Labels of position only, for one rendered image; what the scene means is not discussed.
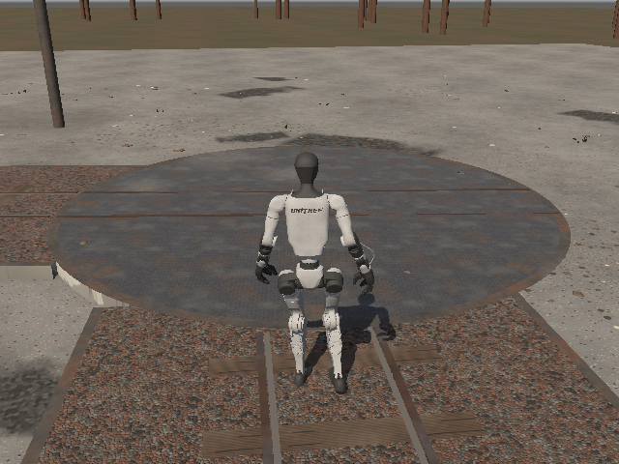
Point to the right robot shin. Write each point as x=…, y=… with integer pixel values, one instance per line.
x=335, y=346

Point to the robot right forearm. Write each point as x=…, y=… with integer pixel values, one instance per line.
x=359, y=256

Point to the right robot hand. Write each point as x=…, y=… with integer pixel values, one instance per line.
x=368, y=280

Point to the robot left forearm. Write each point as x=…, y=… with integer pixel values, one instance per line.
x=263, y=254

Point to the right robot upper arm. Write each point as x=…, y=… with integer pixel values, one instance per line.
x=337, y=203

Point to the robot head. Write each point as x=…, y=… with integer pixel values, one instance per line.
x=306, y=165

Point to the left robot upper arm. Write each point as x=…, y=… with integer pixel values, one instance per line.
x=276, y=205

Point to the left robot hand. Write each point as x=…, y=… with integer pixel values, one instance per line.
x=268, y=271

